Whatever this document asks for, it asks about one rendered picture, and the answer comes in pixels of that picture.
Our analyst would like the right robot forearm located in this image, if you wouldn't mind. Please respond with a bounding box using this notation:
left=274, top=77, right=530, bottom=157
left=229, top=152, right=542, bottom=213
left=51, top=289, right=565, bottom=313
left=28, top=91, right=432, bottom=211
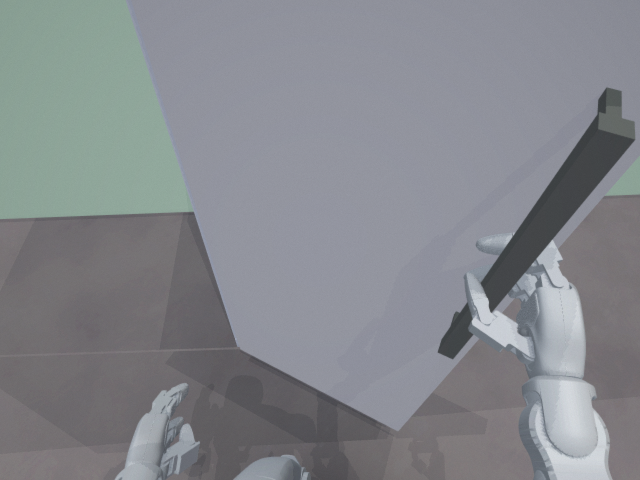
left=518, top=375, right=613, bottom=480

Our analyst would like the right robot hand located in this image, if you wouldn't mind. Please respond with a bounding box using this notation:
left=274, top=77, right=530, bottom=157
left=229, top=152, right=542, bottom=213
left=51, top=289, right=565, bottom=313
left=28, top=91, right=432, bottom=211
left=463, top=232, right=586, bottom=379

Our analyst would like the left robot thigh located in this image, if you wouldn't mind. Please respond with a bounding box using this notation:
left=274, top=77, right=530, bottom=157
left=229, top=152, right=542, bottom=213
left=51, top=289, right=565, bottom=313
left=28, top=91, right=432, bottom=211
left=234, top=457, right=311, bottom=480

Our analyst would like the left robot hand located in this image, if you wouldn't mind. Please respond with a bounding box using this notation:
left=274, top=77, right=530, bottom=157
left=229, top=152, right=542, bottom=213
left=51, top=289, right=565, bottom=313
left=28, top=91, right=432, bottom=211
left=124, top=383, right=200, bottom=480

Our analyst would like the handle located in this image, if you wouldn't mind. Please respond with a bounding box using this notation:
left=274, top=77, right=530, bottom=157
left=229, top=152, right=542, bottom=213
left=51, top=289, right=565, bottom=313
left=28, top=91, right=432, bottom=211
left=438, top=88, right=635, bottom=359

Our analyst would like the fridge door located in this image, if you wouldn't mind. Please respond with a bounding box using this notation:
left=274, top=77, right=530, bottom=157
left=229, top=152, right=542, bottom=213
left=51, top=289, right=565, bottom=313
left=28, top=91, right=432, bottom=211
left=131, top=0, right=640, bottom=431

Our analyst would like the left robot shin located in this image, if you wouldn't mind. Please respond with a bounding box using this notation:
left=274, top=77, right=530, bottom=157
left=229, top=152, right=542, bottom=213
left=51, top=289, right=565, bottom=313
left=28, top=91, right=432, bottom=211
left=281, top=455, right=300, bottom=465

